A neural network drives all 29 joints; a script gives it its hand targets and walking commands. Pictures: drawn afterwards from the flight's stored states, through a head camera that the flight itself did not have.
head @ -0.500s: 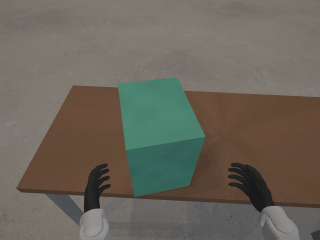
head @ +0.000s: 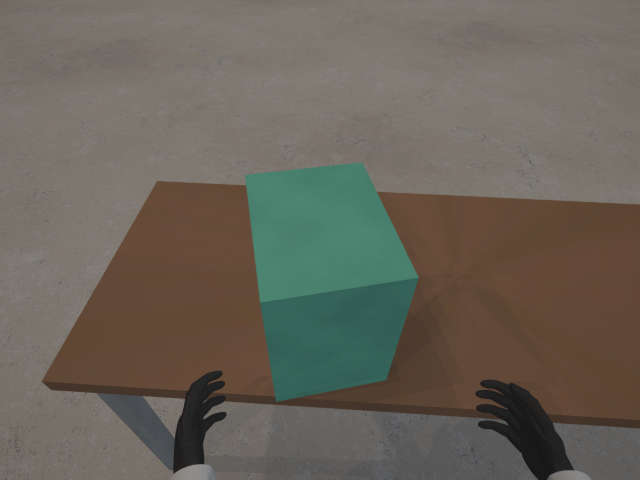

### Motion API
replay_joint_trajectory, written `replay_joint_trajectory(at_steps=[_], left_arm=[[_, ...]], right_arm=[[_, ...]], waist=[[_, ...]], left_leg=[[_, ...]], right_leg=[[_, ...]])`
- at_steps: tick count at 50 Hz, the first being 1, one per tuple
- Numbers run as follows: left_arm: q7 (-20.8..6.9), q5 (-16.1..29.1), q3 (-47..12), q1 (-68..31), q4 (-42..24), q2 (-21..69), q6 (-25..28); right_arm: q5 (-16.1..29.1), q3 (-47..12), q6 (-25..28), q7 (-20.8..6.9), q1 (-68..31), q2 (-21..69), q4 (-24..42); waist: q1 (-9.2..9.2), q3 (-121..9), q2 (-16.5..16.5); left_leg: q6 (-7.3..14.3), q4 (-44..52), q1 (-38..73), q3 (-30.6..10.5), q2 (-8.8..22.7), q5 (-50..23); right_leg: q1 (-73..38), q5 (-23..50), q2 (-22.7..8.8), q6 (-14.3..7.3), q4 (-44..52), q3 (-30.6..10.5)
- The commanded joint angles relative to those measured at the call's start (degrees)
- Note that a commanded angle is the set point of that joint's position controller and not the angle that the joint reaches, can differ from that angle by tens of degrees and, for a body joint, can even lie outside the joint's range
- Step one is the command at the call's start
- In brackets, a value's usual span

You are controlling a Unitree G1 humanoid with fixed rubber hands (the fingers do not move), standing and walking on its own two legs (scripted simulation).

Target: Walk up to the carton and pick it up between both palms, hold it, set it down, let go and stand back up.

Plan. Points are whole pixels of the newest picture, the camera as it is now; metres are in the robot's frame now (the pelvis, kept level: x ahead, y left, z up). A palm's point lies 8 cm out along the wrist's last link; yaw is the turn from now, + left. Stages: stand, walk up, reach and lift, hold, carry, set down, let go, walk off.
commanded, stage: set down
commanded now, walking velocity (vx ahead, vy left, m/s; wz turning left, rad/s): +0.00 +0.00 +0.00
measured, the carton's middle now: (319, 282) +0.41 +0.04 -0.01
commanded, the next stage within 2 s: let go in 1.22 s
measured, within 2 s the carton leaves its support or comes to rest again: neither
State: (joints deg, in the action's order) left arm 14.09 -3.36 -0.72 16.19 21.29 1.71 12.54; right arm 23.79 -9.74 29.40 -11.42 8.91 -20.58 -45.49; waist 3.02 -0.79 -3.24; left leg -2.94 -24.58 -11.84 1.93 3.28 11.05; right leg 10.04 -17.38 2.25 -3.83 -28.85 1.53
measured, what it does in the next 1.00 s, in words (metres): stands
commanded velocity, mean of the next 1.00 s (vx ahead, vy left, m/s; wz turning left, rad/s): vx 0.00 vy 0.00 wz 0.00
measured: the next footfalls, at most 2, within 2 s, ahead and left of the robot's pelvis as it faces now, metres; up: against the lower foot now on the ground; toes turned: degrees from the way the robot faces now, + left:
none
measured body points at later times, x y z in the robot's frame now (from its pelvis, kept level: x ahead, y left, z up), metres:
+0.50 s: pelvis +0.02 +0.02 +0.01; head +0.01 +0.04 +0.46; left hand +0.18 +0.22 -0.06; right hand +0.19 -0.21 -0.05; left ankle +0.02 +0.16 -0.74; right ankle -0.02 -0.07 -0.74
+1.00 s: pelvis +0.03 +0.03 +0.01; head +0.02 +0.04 +0.46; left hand +0.18 +0.26 -0.08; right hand +0.20 -0.19 -0.07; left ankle +0.02 +0.16 -0.74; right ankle -0.02 -0.07 -0.74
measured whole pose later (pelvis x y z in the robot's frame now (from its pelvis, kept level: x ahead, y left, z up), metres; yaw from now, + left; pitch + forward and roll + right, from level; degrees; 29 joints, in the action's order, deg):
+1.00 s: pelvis +0.03 +0.03 +0.01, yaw +0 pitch -4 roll +0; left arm 1.5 -1.3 1.7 16.4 26.2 -9.7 -2.7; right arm 3.6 -1.8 14.7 -3.1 11.8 -12.0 -41.5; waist 1.4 2.1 -2.1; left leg -1.5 -19.0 -4.1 2.4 2.0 11.3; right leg -0.3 -14.5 1.1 -1.6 -17.8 1.0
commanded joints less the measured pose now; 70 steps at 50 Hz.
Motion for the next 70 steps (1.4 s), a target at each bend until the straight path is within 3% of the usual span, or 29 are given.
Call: replay_joint_trajectory(at_steps=[1, 12, 13, 15, 21, 29, 37, 41, 45, 47, 48, 52, 55, 59, 68, 70], left_arm=[[-0.64, 0.35, 0.50, -6.18, -7.88, -2.36, 1.32], [-3.05, 0.13, 0.47, -1.34, -7.37, -4.57, -2.59], [-4.95, 0.21, 0.18, 0.28, 0.51, -4.96, -4.63], [-4.55, 0.62, 1.36, -1.63, -6.47, -6.23, -4.70], [-4.32, 1.41, 0.40, -1.92, -6.04, -7.11, -4.73], [-6.54, 0.13, 2.08, 0.32, -3.57, -9.53, -7.00], [-10.01, 1.51, 3.41, -0.52, -2.87, -12.48, -10.60], [-11.37, 1.30, 4.09, -0.87, -2.00, -13.93, -11.71], [-12.53, 1.93, 3.50, -2.41, -2.08, -14.79, -13.03], [-12.35, 2.12, 3.57, -2.77, -3.83, -15.03, -13.27], [-12.63, 1.99, 3.30, -3.15, -1.58, -15.58, -13.97], [-13.65, 2.80, 3.01, -5.38, -0.45, -16.64, -15.88], [-14.31, 2.62, 3.31, -6.96, 0.80, -17.40, -17.37], [-14.28, 2.34, 3.18, -7.81, 1.38, -17.82, -17.81], [-14.57, 3.05, 3.08, -9.79, 2.89, -18.34, -17.71], [-14.31, 1.83, 3.66, -10.01, 2.33, -18.70, -17.71]], right_arm=[[-0.56, 2.44, 0.77, 0.25, -6.55, -7.40, 6.90], [-6.00, 5.27, -2.51, 1.26, -3.13, -6.12, 6.18], [-9.32, 5.58, -4.31, 2.15, -0.11, -5.64, 3.74], [-9.88, 7.34, -4.72, 1.82, -2.09, -6.16, 9.06], [-12.04, 8.81, -6.73, 1.38, -1.40, -3.91, 10.79], [-13.40, 8.46, -8.31, 3.16, 0.61, -2.43, 7.32], [-16.93, 8.98, -10.44, 6.06, 0.30, -1.26, 10.09], [-18.36, 9.06, -11.41, 7.50, 0.36, 0.04, 9.34], [-19.46, 9.79, -12.47, 8.58, 0.36, 0.98, 9.00], [-19.53, 10.22, -12.68, 8.37, -0.78, 0.72, 10.79], [-20.39, 10.37, -13.35, 8.69, -0.39, 1.59, 9.28], [-22.10, 11.09, -14.78, 9.72, -1.65, 2.37, 10.38], [-22.98, 11.45, -16.03, 10.46, -2.12, 3.08, 9.35], [-23.20, 11.78, -16.27, 10.58, -2.74, 3.41, 8.70], [-24.30, 12.60, -15.70, 10.93, -3.67, 2.79, 9.04], [-24.33, 12.36, -15.21, 10.94, -4.07, 2.96, 7.50]], waist=[[0.19, -1.50, -3.97], [-0.41, -1.21, -0.30], [-2.78, 3.16, -1.73], [0.31, 0.17, 0.13], [-0.14, -0.40, 0.44], [-0.61, -0.97, 2.05], [-1.47, -0.40, -0.11], [-1.58, -0.15, 1.25], [-2.33, 0.32, 2.60], [-1.48, 0.00, 3.06], [-2.45, 0.69, 3.13], [-2.49, 1.47, 1.70], [-2.38, 1.20, 2.67], [-2.35, 0.74, 3.98], [-2.63, -0.34, 2.05], [-3.03, -0.94, 2.97]], left_leg=[[2.76, 1.72, 2.14, 2.29, -4.82, -3.78], [2.40, 4.06, 10.35, 1.29, -3.50, -11.91], [2.46, 5.72, 11.81, 1.58, -3.78, -8.84], [2.41, 7.23, 12.64, 1.67, -3.05, -11.06], [2.51, 7.13, 13.64, 1.69, -2.61, -11.18], [1.76, 5.55, 15.62, 1.19, -3.23, -17.49], [2.05, 4.80, 17.01, 1.00, -3.72, -18.89], [1.73, 3.93, 17.85, 0.75, -3.96, -20.51], [1.39, 4.04, 19.07, 0.62, -3.73, -19.10], [1.17, 3.61, 19.68, 0.13, -3.28, -20.80], [1.41, 3.75, 19.98, 0.45, -3.52, -18.70], [1.70, 3.59, 19.23, 0.76, -3.29, -16.78], [1.51, 3.34, 19.41, 0.92, -3.32, -15.82], [1.19, 2.81, 20.42, 1.03, -3.09, -17.25], [1.19, 2.30, 19.76, 1.37, -3.02, -16.84], [1.06, 2.12, 20.28, 0.95, -3.28, -16.45]], right_leg=[[2.35, 10.87, -3.30, 2.69, 8.60, -7.41], [3.06, 14.36, -0.99, 0.59, 11.52, -3.42], [4.01, 12.43, -1.81, 0.84, 14.16, -4.45], [3.36, 11.61, -0.89, 0.36, 14.26, -2.62], [3.74, 9.82, -0.99, 0.14, 15.39, -2.45], [1.38, 16.82, -1.05, 0.74, 15.39, -2.32], [0.79, 21.92, -1.36, 2.56, 15.48, -2.02], [1.03, 23.76, -1.65, 3.11, 15.09, -1.69], [2.44, 20.03, -1.57, 3.04, 15.48, -1.01], [3.32, 18.35, -1.06, 2.62, 15.35, -0.21], [4.07, 16.41, -1.45, 2.65, 15.94, -0.56], [4.98, 15.64, -1.52, 3.24, 15.65, -0.20], [5.00, 13.92, -1.41, 3.42, 15.23, 0.10], [5.77, 14.53, -1.16, 3.20, 14.60, 0.59], [5.41, 16.54, -1.03, 3.66, 13.66, 0.46], [4.36, 20.79, -1.57, 4.54, 13.20, 0.32]])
